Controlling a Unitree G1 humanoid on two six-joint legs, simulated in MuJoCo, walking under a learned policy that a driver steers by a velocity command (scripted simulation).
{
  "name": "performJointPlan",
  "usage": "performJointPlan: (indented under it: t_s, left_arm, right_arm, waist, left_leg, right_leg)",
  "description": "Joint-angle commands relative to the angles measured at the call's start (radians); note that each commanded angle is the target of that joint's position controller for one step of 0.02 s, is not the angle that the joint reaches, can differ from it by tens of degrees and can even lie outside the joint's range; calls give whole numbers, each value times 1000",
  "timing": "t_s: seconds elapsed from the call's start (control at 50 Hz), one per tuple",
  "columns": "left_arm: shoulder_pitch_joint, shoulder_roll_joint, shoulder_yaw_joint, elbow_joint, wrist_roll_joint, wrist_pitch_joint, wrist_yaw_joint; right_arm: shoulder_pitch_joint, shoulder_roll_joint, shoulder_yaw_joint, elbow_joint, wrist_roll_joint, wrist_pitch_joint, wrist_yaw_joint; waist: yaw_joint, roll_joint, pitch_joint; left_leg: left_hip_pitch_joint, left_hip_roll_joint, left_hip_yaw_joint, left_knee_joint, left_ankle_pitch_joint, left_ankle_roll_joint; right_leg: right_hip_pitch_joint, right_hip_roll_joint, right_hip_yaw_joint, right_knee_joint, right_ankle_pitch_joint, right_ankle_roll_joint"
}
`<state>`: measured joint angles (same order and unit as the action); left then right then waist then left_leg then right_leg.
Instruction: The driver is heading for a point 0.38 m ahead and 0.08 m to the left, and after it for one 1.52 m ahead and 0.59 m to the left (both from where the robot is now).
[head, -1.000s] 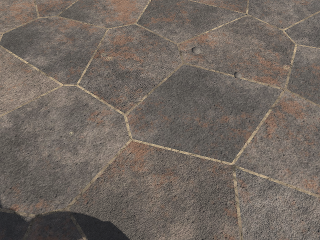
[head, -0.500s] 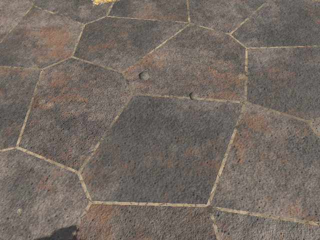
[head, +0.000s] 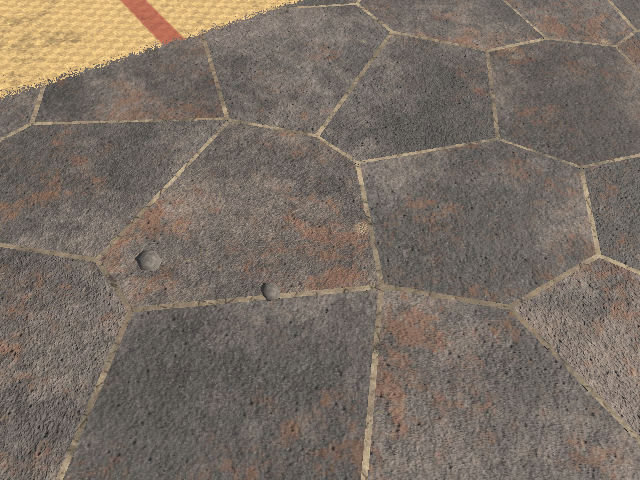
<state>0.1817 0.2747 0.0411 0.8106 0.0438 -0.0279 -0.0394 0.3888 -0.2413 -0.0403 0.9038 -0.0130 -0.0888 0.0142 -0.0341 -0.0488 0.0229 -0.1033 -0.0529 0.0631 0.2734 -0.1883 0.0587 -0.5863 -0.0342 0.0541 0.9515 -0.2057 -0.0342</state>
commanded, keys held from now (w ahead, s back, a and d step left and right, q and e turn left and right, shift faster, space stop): w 0.16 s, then w+q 0.16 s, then q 0.68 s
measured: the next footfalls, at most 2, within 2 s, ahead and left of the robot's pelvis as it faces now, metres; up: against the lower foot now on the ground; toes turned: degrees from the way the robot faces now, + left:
right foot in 0.22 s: +0.26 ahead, -0.12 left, +0.00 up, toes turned -3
left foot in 0.70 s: +0.42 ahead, +0.07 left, +0.00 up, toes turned +18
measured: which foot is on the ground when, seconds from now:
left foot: down 0.00-0.22, up 0.24-0.68, down 0.70-1.00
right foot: up 0.00-0.20, down 0.22-0.68, up 0.70-1.00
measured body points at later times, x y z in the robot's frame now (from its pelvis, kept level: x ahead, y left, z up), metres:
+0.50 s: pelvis +0.24 -0.05 +0.00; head +0.27 -0.06 +0.45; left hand +0.25 +0.22 -0.13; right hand +0.35 -0.30 -0.14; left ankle +0.30 +0.10 -0.68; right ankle +0.22 -0.12 -0.75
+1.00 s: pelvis +0.33 -0.02 -0.01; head +0.36 +0.01 +0.44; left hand +0.35 +0.26 -0.14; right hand +0.53 -0.25 -0.12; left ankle +0.39 +0.06 -0.75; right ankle +0.42 -0.17 -0.69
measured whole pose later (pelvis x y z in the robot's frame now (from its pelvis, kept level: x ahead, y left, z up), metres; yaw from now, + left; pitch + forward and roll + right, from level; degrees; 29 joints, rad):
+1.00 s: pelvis +0.33 -0.02 -0.01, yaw +24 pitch +1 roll -1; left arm 0.15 0.25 0.05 0.78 0.03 0.05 0.03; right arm 0.22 -0.27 -0.08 0.78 -0.02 0.04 0.00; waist -0.03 -0.01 0.06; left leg -0.36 -0.12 -0.06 0.43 -0.09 0.10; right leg -0.51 -0.03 0.06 0.95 -0.39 0.04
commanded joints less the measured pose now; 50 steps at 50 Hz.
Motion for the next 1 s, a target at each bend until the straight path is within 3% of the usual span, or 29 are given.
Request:
performJointPlan:
  t_s: [0.02, 0.06, 0.14, 0.18, 0.2, 0.22, 0.24, 0.26, 0.28, 0.3, 0.32, 0.34, 0.38, 0.42, 0.54, 0.6, 0.66, 0.68, 0.7, 0.72, 0.74, 0.78, 0.8, 0.82, 0.84, 0.88, 1.0]
  left_arm:
    - [-94, 15, -14, -83, -3, -13, -10]
    - [-155, 8, -23, -98, -10, -16, -11]
    - [-197, 37, -19, -116, -13, -22, 1]
    - [-123, 52, -9, -94, -5, -31, 10]
    - [9, 69, 3, -48, 3, -43, 18]
    - [183, 130, 23, -6, 23, -54, 32]
    - [278, 241, 51, 0, 38, -52, 45]
    - [264, 215, 53, 6, -6, -36, 44]
    - [166, 147, 34, -6, -16, -34, 43]
    - [99, 85, 19, -12, -18, -42, 38]
    - [71, 52, 10, -9, -18, -50, 38]
    - [59, 31, 3, 0, -22, -59, 44]
    - [67, 40, 5, 9, -24, -79, 49]
    - [75, 58, 12, 18, -33, -86, 52]
    - [99, 65, 14, 40, -35, -60, 70]
    - [128, 92, 26, 53, -36, -44, 75]
    - [114, 115, 40, 49, -37, -21, 84]
    - [108, 120, 43, 45, -38, -10, 82]
    - [145, 115, 41, 24, -35, -7, 78]
    - [219, 19, 22, -20, -39, 6, 69]
    - [175, 50, 21, -17, -12, 23, 67]
    - [59, 60, 25, -37, -24, 27, 69]
    - [42, 71, 29, -44, -15, 30, 72]
    - [70, 70, 30, -38, -4, 41, 71]
    - [90, 59, 28, -31, -2, 53, 70]
    - [102, 39, 24, -35, -12, 64, 68]
    - [2, 53, 24, -81, -20, 74, 74]
  right_arm:
    - [-7, -116, -21, -40, 5, -14, 1]
    - [29, -134, -25, -22, 5, -13, 2]
    - [71, -155, -30, 7, -1, -1, -3]
    - [67, -160, -30, 17, 0, 7, -8]
    - [65, -153, -26, 23, 5, 12, -8]
    - [49, -125, -16, -1, 10, 10, -7]
    - [116, -7, 12, -49, 35, 8, -3]
    - [101, -117, -19, -28, 13, 20, -17]
    - [39, -131, -28, -37, 6, 25, -15]
    - [8, -105, -23, -37, 9, 25, -7]
    - [2, -92, -25, -30, 5, 34, -2]
    - [15, -81, -26, -21, -10, 48, 3]
    - [29, -57, -28, -17, -15, 71, 8]
    - [5, -45, -32, -33, -15, 83, 10]
    - [-180, -8, -10, -114, -17, 90, 28]
    - [-199, -30, -14, -138, -27, 90, 31]
    - [-128, -66, -30, -138, -34, 80, 24]
    - [-49, -79, -38, -119, -39, 67, 16]
    - [19, -175, -64, -118, -42, 52, 1]
    - [-4, -297, -96, -134, -19, 65, -9]
    - [25, -276, -98, -145, 30, 83, -10]
    - [-121, -165, -67, -163, 15, 111, -23]
    - [-161, -132, -57, -168, 15, 117, -27]
    - [-186, -116, -52, -176, 13, 118, -29]
    - [-186, -122, -53, -177, 5, 115, -25]
    - [-175, -153, -64, -177, -1, 105, -16]
    - [-155, -183, -79, -188, -9, 124, -13]
  waist:
    - [11, 135, 31]
    - [-8, 137, 33]
    - [-11, 142, 37]
    - [30, 134, 8]
    - [92, 94, -57]
    - [161, 27, -172]
    - [152, -187, -304]
    - [153, -124, -301]
    - [111, -52, -145]
    - [85, -34, -62]
    - [61, -40, -17]
    - [35, -49, 16]
    - [3, -21, 5]
    - [-15, -18, -9]
    - [27, -56, 3]
    - [39, -55, -18]
    - [11, -46, -58]
    - [-33, 10, -103]
    - [-61, 144, -180]
    - [18, 311, -263]
    - [-41, 165, -352]
    - [1, 76, -90]
    - [24, 84, -40]
    - [44, 105, -44]
    - [49, 107, -67]
    - [53, 100, -101]
    - [6, 166, -83]
  left_leg:
    - [-24, 223, -141, -149, 257, 128]
    - [-13, 225, -118, -136, 305, 119]
    - [76, 277, -132, -74, 399, 106]
    - [92, 276, -128, 48, 568, 90]
    - [56, 235, -96, 211, 619, 72]
    - [-95, 187, -67, 443, 439, 50]
    - [-437, 41, 17, 794, -140, 3]
    - [-527, 23, -77, 928, -331, 15]
    - [-556, 81, -119, 943, -256, 26]
    - [-534, 115, -118, 900, -183, 25]
    - [-498, 134, -115, 860, -146, 20]
    - [-457, 142, -113, 838, -126, 6]
    - [-422, 123, -92, 854, -106, -16]
    - [-449, 116, -74, 835, -60, -32]
    - [-391, 92, 18, 485, 151, -33]
    - [-355, 68, 44, 401, 98, -2]
    - [-268, 21, 55, 316, -11, 52]
    - [-163, 2, 48, 213, 92, 76]
    - [26, 156, -156, 183, 506, 131]
    - [235, 440, -535, 228, 1056, 339]
    - [211, 443, -580, 152, 800, 385]
    - [-32, 340, -447, 46, 386, 300]
    - [-101, 283, -400, 24, 323, 250]
    - [-149, 240, -357, 15, 299, 224]
    - [-166, 221, -340, 19, 316, 212]
    - [-162, 202, -338, 24, 308, 201]
    - [-155, 181, -459, -30, -122, 172]
  right_leg:
    - [-14, -32, -69, -169, 110, 22]
    - [37, -21, -99, -270, 141, 20]
    - [92, 1, -116, -368, 87, -17]
    - [223, 38, -124, -436, 34, -46]
    - [399, 57, -123, -508, 56, -68]
    - [647, -73, 16, -526, -3, -111]
    - [940, -386, 430, -586, -77, -209]
    - [851, -418, 571, -673, -138, -239]
    - [720, -362, 416, -696, -166, -210]
    - [600, -312, 297, -740, -114, -181]
    - [524, -269, 204, -774, -53, -144]
    - [461, -239, 123, -787, 86, -121]
    - [439, -233, 13, -754, 469, -125]
    - [453, -227, -81, -724, 681, -129]
    - [455, -181, -251, -673, 697, -116]
    - [530, -216, -253, -584, 737, -111]
    - [567, -229, -253, -371, 803, -91]
    - [539, -199, -275, -199, 720, -58]
    - [376, -135, -285, 66, 376, 0]
    - [67, 80, -237, 386, -492, 53]
    - [35, 49, -40, 430, -470, 57]
    - [-18, -9, -23, 338, -309, 59]
    - [3, -22, -21, 263, -254, 62]
    - [54, -18, -26, 223, -219, 65]
    - [88, -2, -33, 206, -203, 67]
    - [106, 10, -30, 145, -197, 73]
    - [87, 27, -6, -45, -179, 82]
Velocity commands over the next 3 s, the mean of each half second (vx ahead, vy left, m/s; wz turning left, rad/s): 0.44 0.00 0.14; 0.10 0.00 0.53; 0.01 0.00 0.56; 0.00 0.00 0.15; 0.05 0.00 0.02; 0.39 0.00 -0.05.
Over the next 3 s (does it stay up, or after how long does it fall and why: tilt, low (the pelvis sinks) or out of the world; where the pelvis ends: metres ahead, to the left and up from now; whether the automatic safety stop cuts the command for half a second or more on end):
stays up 0.47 0.09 -0.02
